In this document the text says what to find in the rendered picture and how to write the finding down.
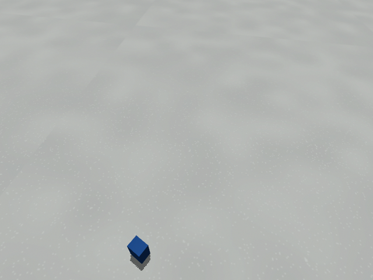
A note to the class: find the carton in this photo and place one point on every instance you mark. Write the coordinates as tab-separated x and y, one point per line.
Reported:
139	249

